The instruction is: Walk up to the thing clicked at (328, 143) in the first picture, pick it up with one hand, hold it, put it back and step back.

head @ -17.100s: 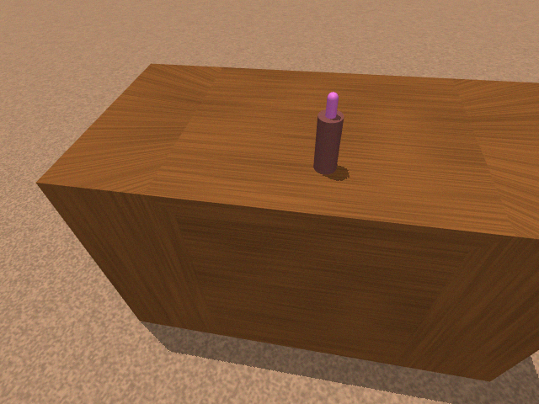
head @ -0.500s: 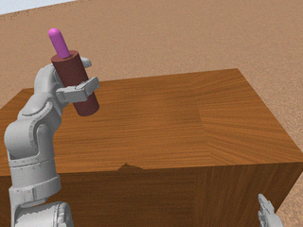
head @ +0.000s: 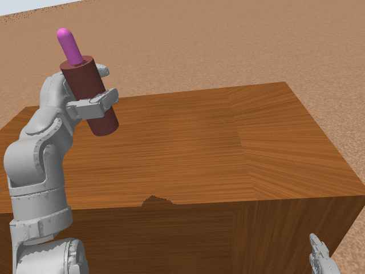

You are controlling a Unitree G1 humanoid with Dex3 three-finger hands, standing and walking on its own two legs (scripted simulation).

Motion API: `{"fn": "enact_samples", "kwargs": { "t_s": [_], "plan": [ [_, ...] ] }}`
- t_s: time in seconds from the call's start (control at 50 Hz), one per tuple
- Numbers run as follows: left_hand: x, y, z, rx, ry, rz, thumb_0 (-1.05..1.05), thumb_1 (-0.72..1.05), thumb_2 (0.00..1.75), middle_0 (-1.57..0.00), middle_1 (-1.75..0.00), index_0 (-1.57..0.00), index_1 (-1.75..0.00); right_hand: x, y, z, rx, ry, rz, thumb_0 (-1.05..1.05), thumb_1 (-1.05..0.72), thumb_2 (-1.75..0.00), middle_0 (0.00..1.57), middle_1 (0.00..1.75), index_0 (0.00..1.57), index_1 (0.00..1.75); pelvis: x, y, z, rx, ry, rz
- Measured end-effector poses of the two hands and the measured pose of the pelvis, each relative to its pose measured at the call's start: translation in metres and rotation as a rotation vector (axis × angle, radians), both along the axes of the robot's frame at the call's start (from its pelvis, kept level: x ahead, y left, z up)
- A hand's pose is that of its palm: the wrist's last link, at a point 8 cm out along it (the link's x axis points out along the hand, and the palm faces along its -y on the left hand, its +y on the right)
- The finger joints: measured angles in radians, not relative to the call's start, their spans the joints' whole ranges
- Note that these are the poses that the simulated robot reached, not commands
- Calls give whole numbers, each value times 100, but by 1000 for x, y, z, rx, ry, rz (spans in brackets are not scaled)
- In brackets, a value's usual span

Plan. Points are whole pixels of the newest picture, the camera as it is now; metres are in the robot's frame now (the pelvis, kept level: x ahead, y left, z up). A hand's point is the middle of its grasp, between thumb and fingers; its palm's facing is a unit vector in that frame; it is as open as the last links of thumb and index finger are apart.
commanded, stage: hold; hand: left
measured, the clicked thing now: (87, 85) +0.35 +0.17 +0.33
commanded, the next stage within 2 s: crouch in 0.98 s
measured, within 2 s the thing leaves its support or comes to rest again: neither
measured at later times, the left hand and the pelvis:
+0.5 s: hand (94, 95) +0.35 +0.16 +0.31, palm faces +0.12 -0.99 +0.01, open 7.3 cm; pelvis +0.00 +0.00 +0.00, yaw +0 degrees
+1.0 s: hand (92, 94) +0.35 +0.16 +0.31, palm faces +0.12 -0.99 +0.00, open 7.3 cm; pelvis -0.01 +0.00 +0.00, yaw +0 degrees
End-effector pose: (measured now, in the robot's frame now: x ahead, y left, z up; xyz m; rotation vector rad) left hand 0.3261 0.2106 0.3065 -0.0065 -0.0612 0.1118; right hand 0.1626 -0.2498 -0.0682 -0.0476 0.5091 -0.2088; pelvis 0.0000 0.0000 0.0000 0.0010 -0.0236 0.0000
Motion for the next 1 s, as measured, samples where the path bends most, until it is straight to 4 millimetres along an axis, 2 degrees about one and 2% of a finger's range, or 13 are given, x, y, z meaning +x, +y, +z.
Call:
{"fn": "enact_samples", "kwargs": {
  "t_s": [0.18, 0.42, 0.7, 0.86, 1.0],
  "plan": [
    [0, -1, -8, 1, 23, 9, 1, -6, 112, -91, -106, -89, -106, 0, 3, 0, 9, 0, 6, -1, 55, -6, 5, 5, 5, 5, 0, 1, 0, 0, -1, 0],
    [2, 3, 3, -3, -3, 11, 1, -6, 111, -90, -106, -88, -107, -3, 2, 2, -2, -3, 3, -1, 55, -6, 5, 5, 5, 5, -1, 3, 0, -2, -3, -3],
    [-3, -2, 2, 3, 9, -2, 1, -6, 111, -90, -106, -88, -107, -4, 10, 1, 11, -9, 18, -1, 56, -6, 5, 5, 5, 5, -5, 4, 0, -2, -8, -3],
    [-1, 3, 10, -4, 1, 18, 1, -6, 112, -90, -107, -88, -107, -9, 6, 3, 3, -16, 4, -1, 56, -6, 5, 5, 5, 5, -7, 5, 0, -1, -10, -4],
    [-6, 3, 7, 11, 8, 8, 0, -6, 112, -91, -106, -89, -107, -14, 9, 3, 5, -8, 25, -1, 55, -6, 5, 5, 5, 5, -10, 4, 0, -1, -14, -6]
  ]
}}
